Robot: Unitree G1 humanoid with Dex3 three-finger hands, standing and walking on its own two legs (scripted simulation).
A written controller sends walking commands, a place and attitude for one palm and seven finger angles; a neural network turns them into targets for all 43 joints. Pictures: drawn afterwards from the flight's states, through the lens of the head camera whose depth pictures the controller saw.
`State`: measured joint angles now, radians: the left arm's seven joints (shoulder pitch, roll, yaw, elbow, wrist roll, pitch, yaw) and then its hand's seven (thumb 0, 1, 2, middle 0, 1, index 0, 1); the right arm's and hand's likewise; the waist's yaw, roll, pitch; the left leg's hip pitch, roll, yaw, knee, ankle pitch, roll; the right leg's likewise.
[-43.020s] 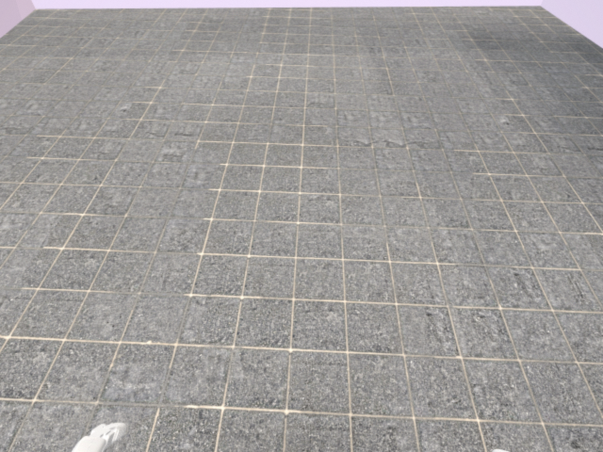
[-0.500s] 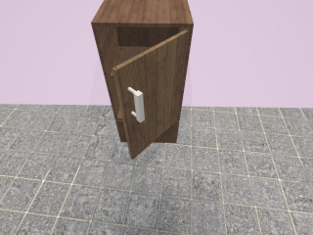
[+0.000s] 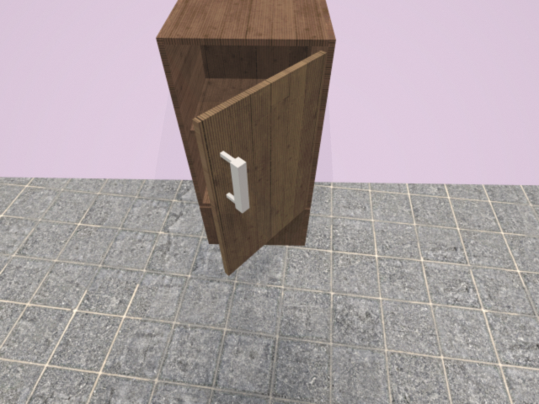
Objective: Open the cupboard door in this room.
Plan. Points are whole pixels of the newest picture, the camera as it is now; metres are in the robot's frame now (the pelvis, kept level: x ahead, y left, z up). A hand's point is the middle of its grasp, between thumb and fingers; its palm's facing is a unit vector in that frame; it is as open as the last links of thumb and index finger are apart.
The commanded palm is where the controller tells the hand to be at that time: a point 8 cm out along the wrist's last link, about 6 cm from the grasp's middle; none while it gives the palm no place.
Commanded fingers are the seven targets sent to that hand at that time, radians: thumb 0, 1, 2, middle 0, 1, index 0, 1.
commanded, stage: walk to a spot facing it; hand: left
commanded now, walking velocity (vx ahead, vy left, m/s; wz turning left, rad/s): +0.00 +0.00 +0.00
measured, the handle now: (234, 182) +0.57 +0.12 -0.06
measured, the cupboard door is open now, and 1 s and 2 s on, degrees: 48 48 48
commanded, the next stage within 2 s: none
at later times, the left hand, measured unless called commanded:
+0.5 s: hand out of the picture +0.05 +0.19 -0.18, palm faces -0.07 -0.97 -0.23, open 7.4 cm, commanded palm none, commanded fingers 0.00 0.90 0.90 -0.20 -0.30 -0.20 -0.30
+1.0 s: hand out of the picture +0.13 +0.14 -0.17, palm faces -0.34 -0.91 -0.24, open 7.4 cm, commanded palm none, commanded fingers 0.00 0.90 0.90 -0.20 -0.30 -0.20 -0.30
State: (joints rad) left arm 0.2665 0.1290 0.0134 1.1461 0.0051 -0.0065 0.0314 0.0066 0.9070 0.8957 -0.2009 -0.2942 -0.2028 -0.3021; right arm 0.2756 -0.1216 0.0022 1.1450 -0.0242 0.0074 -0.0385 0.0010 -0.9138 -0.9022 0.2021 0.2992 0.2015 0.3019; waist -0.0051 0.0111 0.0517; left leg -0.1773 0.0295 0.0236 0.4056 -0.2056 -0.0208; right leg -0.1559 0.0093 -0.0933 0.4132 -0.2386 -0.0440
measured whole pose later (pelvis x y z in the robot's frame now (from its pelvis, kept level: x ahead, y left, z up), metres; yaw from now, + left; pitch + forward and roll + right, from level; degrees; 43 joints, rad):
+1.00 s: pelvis +0.01 -0.03 +0.00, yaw -25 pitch +2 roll +1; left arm 0.23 0.21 0.08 0.94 0.02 0.04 0.01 0.01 0.90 0.90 -0.20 -0.29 -0.21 -0.30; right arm 0.05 -0.20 -0.05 0.88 0.00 0.03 -0.04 0.00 -0.91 -0.90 0.20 0.30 0.20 0.30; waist 0.04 -0.04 0.09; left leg -0.36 0.00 -0.02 0.71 -0.40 -0.05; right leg -0.28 0.12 0.20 0.49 -0.24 -0.06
